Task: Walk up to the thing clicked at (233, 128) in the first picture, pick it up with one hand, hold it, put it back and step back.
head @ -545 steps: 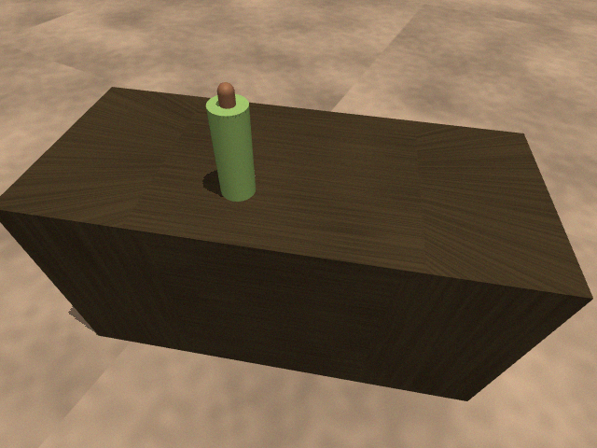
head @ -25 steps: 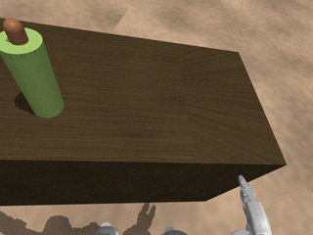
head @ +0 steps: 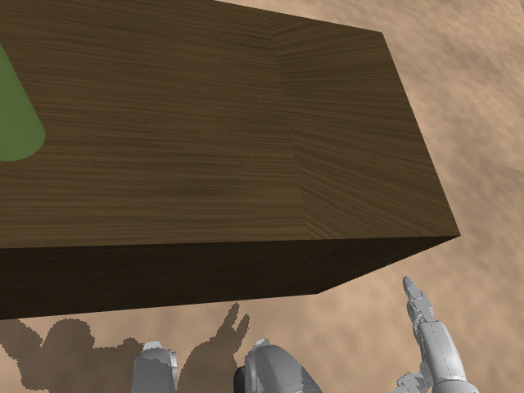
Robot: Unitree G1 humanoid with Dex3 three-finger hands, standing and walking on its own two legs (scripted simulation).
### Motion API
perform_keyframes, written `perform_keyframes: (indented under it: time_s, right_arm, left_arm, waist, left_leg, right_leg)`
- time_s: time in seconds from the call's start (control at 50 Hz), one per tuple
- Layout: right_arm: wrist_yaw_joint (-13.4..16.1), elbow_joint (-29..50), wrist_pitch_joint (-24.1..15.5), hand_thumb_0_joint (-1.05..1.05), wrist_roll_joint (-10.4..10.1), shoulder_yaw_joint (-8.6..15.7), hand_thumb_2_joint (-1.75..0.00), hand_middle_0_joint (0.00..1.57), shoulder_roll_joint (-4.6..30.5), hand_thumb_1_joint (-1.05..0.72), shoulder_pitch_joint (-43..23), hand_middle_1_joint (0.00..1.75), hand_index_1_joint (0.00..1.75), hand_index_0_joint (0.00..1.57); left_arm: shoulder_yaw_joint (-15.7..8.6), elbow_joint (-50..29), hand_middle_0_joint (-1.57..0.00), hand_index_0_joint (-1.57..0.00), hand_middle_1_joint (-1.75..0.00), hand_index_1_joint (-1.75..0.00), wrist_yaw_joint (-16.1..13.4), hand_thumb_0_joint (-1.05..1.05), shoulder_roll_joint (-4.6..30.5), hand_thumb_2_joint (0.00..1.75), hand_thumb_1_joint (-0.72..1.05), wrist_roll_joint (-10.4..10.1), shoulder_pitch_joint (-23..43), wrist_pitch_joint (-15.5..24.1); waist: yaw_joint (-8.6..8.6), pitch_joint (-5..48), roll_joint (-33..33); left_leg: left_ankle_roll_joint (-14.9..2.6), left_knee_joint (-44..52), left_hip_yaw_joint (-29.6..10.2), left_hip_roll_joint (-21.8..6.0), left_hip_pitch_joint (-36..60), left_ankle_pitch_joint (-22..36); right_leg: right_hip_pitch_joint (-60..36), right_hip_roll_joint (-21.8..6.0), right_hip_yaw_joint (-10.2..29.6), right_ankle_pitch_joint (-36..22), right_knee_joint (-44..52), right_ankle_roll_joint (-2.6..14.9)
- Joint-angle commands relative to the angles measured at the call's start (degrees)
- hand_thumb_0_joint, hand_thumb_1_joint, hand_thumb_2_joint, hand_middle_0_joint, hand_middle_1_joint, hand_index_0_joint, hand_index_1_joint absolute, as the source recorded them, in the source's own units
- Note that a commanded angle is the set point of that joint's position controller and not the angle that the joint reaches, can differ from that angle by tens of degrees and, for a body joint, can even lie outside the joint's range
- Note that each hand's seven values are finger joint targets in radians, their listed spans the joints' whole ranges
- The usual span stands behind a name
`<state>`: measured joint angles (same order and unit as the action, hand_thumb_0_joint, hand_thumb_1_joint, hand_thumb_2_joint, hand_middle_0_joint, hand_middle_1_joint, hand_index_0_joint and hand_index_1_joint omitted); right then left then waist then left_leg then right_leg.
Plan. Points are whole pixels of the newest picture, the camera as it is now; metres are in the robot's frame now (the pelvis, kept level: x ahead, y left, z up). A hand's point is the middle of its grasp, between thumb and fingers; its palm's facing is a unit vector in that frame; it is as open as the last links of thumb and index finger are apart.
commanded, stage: close in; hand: left
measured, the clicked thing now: out of the picture +0.51 +0.30 +0.10
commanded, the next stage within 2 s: rest palm in 0.64 s
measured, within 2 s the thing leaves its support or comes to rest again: neither
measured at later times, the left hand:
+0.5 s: hand out of the picture +0.45 +0.32 +0.02, palm faces +0.38 -0.93 +0.05, open 17.7 cm
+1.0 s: hand out of the picture +0.48 +0.32 +0.05, palm faces +0.40 -0.91 +0.03, open 17.4 cm
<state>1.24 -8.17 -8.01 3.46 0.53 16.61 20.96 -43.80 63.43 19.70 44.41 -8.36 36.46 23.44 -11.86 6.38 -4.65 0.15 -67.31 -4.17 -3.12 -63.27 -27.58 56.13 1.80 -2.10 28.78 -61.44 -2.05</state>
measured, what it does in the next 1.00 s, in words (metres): stands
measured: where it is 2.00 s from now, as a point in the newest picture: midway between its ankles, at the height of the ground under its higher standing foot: outside the picture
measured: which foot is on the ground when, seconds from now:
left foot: down 0.00-1.00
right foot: down 0.00-1.00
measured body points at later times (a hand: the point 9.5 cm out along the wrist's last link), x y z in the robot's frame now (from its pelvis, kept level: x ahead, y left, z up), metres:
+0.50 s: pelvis +0.00 -0.01 -0.01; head +0.13 +0.06 +0.42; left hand +0.42 +0.37 +0.02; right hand +0.16 -0.25 +0.00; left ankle +0.03 +0.11 -0.65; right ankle +0.00 -0.15 -0.65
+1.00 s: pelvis +0.00 +0.00 +0.00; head +0.13 +0.06 +0.43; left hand +0.45 +0.36 +0.05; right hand +0.16 -0.25 +0.00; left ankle +0.03 +0.11 -0.65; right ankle +0.00 -0.15 -0.65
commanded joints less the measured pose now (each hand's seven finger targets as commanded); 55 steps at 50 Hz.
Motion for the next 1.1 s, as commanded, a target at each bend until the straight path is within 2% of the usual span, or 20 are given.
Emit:
perform_keyframes:
  time_s: [0.0, 0.08, 0.16, 0.26, 0.3, 0.34, 0.44, 0.46, 0.5, 0.62, 0.66, 0.74, 0.78, 0.8, 0.86, 0.9, 0.92, 1.0, 1.04, 1.08]
  right_arm:
    - [-0.24, 10.75, -1.8, 0.0, 0.31, 2.93, -0.05, 0.05, 7.43, 0.53, 0.22, 0.05, 0.05, 0.05]
    - [0.09, 13.84, -1.1, 0.0, 0.27, 3.51, -0.05, 0.05, 8.42, 0.53, 1.12, 0.05, 0.05, 0.05]
    - [0.41, 12.0, 0.1, 0.0, -0.06, 7.96, -0.05, 0.05, 12.03, 0.53, 6.26, 0.05, 0.05, 0.05]
    - [-0.82, 14.46, 1.57, 0.0, -1.2, 4.96, -0.05, 0.05, 8.05, 0.54, 6.42, 0.05, 0.05, 0.05]
    - [-1.0, 16.92, 1.6, 0.0, -1.37, 4.63, -0.05, 0.05, 7.42, 0.54, 5.22, 0.05, 0.05, 0.05]
    - [-1.56, 18.69, 1.58, 0.0, -1.44, 1.79, -0.05, 0.05, 5.12, 0.53, 4.06, 0.05, 0.05, 0.05]
    - [-1.13, 19.03, 1.86, 0.0, -0.69, 5.78, -0.05, 0.05, 8.55, 0.52, 4.67, 0.05, 0.05, 0.05]
    - [-1.25, 17.13, 2.08, 0.0, -0.65, 4.45, -0.05, 0.05, 7.13, 0.52, 4.95, 0.05, 0.05, 0.05]
    - [-1.02, 15.98, 2.52, 0.0, -0.5, 6.92, -0.05, 0.05, 9.2, 0.52, 4.83, 0.05, 0.05, 0.05]
    - [-1.74, 15.81, 4.03, 0.0, -0.69, 5.69, -0.05, 0.05, 7.27, 0.52, 6.23, 0.05, 0.05, 0.05]
    - [-2.15, 16.73, 4.2, 0.0, -1.04, 3.59, -0.05, 0.05, 5.36, 0.52, 5.11, 0.05, 0.05, 0.05]
    - [-2.32, 17.82, 4.64, 0.0, -1.03, 4.1, -0.06, 0.05, 5.89, 0.51, 3.45, 0.05, 0.05, 0.05]
    - [-1.96, 17.34, 5.07, 0.0, -1.05, 6.58, -0.06, 0.05, 7.92, 0.52, 3.68, 0.05, 0.05, 0.05]
    - [-1.82, 17.54, 5.11, 0.0, -1.19, 7.77, -0.06, 0.05, 8.96, 0.52, 3.38, 0.05, 0.05, 0.05]
    - [-1.81, 17.7, 5.38, 0.0, -1.25, 6.56, -0.06, 0.05, 7.94, 0.52, 2.78, 0.05, 0.05, 0.05]
    - [-2.31, 18.08, 5.54, 0.0, -1.34, 3.8, -0.05, 0.05, 5.83, 0.52, 3.1, 0.05, 0.05, 0.05]
    - [-2.29, 18.56, 5.58, 0.0, -1.32, 4.17, -0.05, 0.05, 6.08, 0.53, 3.96, 0.05, 0.05, 0.05]
    - [-2.87, 17.56, 6.0, 0.0, -0.73, 2.03, -0.05, 0.05, 4.65, 0.53, 5.64, 0.05, 0.05, 0.05]
    - [-2.54, 16.88, 6.24, 0.0, -0.63, 4.91, -0.05, 0.05, 7.37, 0.52, 6.07, 0.05, 0.05, 0.05]
    - [-2.53, 18.5, 5.96, 0.0, -0.67, 4.78, -0.05, 0.05, 7.82, 0.52, 3.78, 0.05, 0.05, 0.05]
  left_arm:
    - [2.89, -10.17, -0.07, -0.09, -0.05, -0.04, -1.05, 0.0, 15.39, 0.03, -0.59, -0.64, 16.32, 3.39]
    - [3.7, -13.12, -0.07, -0.09, -0.04, -0.03, -2.63, 0.0, 15.58, 0.0, -0.61, -0.53, 18.35, 2.46]
    - [2.47, -12.82, -0.06, -0.09, -0.03, -0.01, -5.43, 0.0, 15.37, 0.0, -0.59, -0.64, 16.29, 2.29]
    - [3.91, -11.41, -0.06, -0.09, -0.03, -0.01, -7.76, 0.0, 11.42, 0.0, -0.61, -0.13, 14.5, 2.66]
    - [4.8, -11.84, -0.06, -0.09, -0.04, -0.01, -7.62, 0.0, 10.78, 0.0, -0.61, 0.2, 15.65, 3.1]
    - [6.04, -13.14, -0.06, -0.09, -0.03, -0.01, -7.6, 0.0, 10.01, 0.0, -0.61, 0.54, 17.82, 3.4]
    - [7.45, -18.17, -0.06, -0.09, -0.02, 0.0, -8.29, 0.0, 10.36, 0.0, -0.61, 0.64, 23.25, 3.9]
    - [7.64, -18.26, -0.06, -0.09, -0.02, -0.01, -8.7, 0.0, 10.53, 0.0, -0.61, 0.77, 23.32, 3.89]
    - [7.24, -17.64, -0.06, -0.08, -0.01, 0.0, -9.5, 0.0, 11.07, 0.0, -0.61, 1.37, 22.87, 3.75]
    - [8.23, -15.18, -0.05, -0.08, -0.01, 0.0, -11.47, 0.0, 7.4, 0.0, -0.61, 1.72, 20.13, 2.64]
    - [8.34, -14.69, -0.05, -0.08, -0.01, 0.0, -11.74, 0.0, 6.82, 0.0, -0.61, 1.4, 20.01, 2.37]
    - [9.05, -17.14, -0.08, -0.09, 0.0, 0.0, -12.33, 0.0, 6.59, 0.0, -0.61, 1.76, 22.03, 2.27]
    - [7.94, -17.43, -0.08, -0.09, 0.0, 0.0, -12.97, 0.0, 8.32, 0.0, -0.61, 1.79, 22.92, 2.51]
    - [8.02, -17.3, -0.08, -0.08, 0.0, 0.0, -13.32, 0.0, 8.76, 0.0, -0.61, 2.07, 23.69, 2.38]
    - [8.32, -12.25, -0.08, -0.09, 0.0, 0.0, -13.81, 0.0, 7.29, 0.0, -0.61, 2.43, 23.4, 2.1]
    - [7.98, -10.92, -0.24, -0.25, -0.15, -0.13, -13.68, 0.0, 8.25, 0.04, -0.6, 2.46, 24.18, 2.34]
    - [8.45, -10.27, -0.32, -0.33, -0.19, -0.17, -13.17, 0.0, 7.76, 0.06, -0.61, 2.63, 24.87, 2.55]
    - [9.97, -10.85, -0.41, -0.45, -0.27, -0.24, -12.83, 0.0, 10.16, 0.09, -0.61, 4.09, 29.43, 2.84]
    - [8.59, -12.22, -0.45, -0.49, -0.29, -0.26, -13.05, 0.0, 13.4, 0.07, -0.61, 4.23, 30.45, 2.71]
    - [8.44, -11.91, -0.49, -0.52, -0.31, -0.28, -12.81, 0.0, 14.03, 0.09, -0.61, 4.15, 31.77, 2.68]
  waist:
    - [4.15, 32.59, 26.5]
    - [3.13, 35.41, 23.4]
    - [1.96, 29.68, 18.23]
    - [2.33, 21.73, 12.05]
    - [1.82, 21.9, 12.81]
    - [2.58, 23.23, 14.23]
    - [2.34, 31.75, 21.5]
    - [2.85, 30.99, 23.61]
    - [2.72, 29.92, 23.87]
    - [2.14, 26.71, 18.74]
    - [2.58, 26.63, 16.59]
    - [3.35, 28.89, 17.89]
    - [2.93, 29.23, 18.29]
    - [2.53, 28.49, 18.07]
    - [1.4, 24.49, 14.01]
    - [1.59, 24.16, 13.05]
    - [0.81, 25.49, 13.3]
    - [0.82, 27.72, 18.6]
    - [0.61, 29.98, 21.38]
    - [0.58, 30.6, 21.16]
  left_leg:
    - [1.87, 5.76, -0.49, -0.15, 34.26, 32.33]
    - [0.56, 5.07, 0.56, 0.54, 30.86, 26.4]
    - [0.15, 5.98, 0.32, 0.49, 28.28, 22.23]
    - [-0.8, 6.9, 1.28, 1.12, 21.23, 16.34]
    - [-0.83, 7.39, 1.5, 1.32, 20.56, 14.47]
    - [-0.78, 7.47, 1.77, 1.53, 21.08, 14.04]
    - [0.39, 6.54, 0.97, 0.85, 30.5, 22.79]
    - [0.62, 6.53, 0.99, 0.83, 31.32, 23.7]
    - [1.21, 7.12, 0.06, 0.19, 32.48, 25.12]
    - [0.12, 7.96, 0.92, 0.64, 27.1, 19.54]
    - [-0.44, 7.67, 1.44, 0.87, 25.43, 19.54]
    - [0.2, 8.16, 0.86, 0.44, 28.44, 23.58]
    - [0.41, 8.35, 0.55, 0.14, 29.61, 24.7]
    - [0.38, 8.75, 0.5, 0.1, 29.58, 23.37]
    - [-0.36, 8.91, 0.84, 0.27, 24.85, 18.97]
    - [-0.79, 8.48, 1.32, 0.63, 23.01, 18.05]
    - [-0.61, 8.42, 1.07, 0.46, 24.36, 19.28]
    - [-0.07, 8.09, 1.3, 0.66, 27.32, 20.71]
    - [0.21, 7.74, 0.98, 0.38, 29.84, 22.87]
    - [0.24, 7.35, 0.85, 0.3, 30.35, 22.86]
  right_leg:
    - [-1.33, 0.45, -1.26, -17.56, 3.69, 3.78]
    - [-5.95, 0.39, -0.38, -18.72, 4.45, 3.35]
    - [-3.98, 0.67, -0.99, -16.37, 4.75, 3.28]
    - [-4.73, 0.57, -0.4, -14.4, 5.28, 2.88]
    - [-5.62, 0.4, -0.03, -13.52, 5.37, 2.81]
    - [-6.23, 0.19, 0.35, -13.19, 5.3, 2.79]
    - [-5.24, 0.31, -0.12, -16.58, 4.04, 3.34]
    - [-4.53, 0.23, -0.09, -16.4, 3.97, 3.44]
    - [-2.39, 0.58, -0.79, -15.53, 3.52, 3.69]
    - [-5.26, 0.7, -0.76, -15.19, 4.96, 3.32]
    - [-7.33, 0.6, -0.34, -16.6, 5.38, 3.01]
    - [-6.94, 0.75, -0.67, -17.37, 4.46, 3.3]
    - [-6.46, 0.82, -0.67, -17.49, 4.3, 3.43]
    - [-6.07, 0.85, -0.54, -16.59, 4.68, 3.39]
    - [-6.45, 0.81, -0.1, -15.77, 5.34, 3.05]
    - [-7.25, 0.68, 0.22, -15.88, 5.68, 2.84]
    - [-6.7, 0.75, 0.02, -16.29, 5.18, 2.99]
    - [-5.22, 0.64, 0.06, -16.12, 5.2, 3.05]
    - [-4.66, 0.55, 0.04, -16.54, 5.03, 3.17]
    - [-4.52, 0.66, 0.05, -16.44, 5.01, 3.17]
